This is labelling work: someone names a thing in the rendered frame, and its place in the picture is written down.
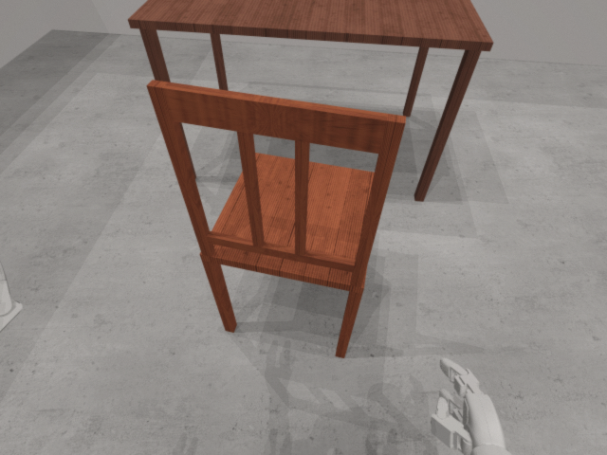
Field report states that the left robot hand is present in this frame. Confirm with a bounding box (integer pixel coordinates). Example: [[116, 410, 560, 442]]
[[0, 262, 23, 332]]

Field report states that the right robot hand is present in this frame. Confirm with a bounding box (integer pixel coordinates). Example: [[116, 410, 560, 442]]
[[432, 357, 506, 455]]

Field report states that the table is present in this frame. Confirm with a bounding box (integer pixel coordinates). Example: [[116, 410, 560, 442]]
[[128, 0, 493, 202]]

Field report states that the chair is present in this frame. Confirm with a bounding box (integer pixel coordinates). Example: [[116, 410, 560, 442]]
[[146, 80, 406, 358]]

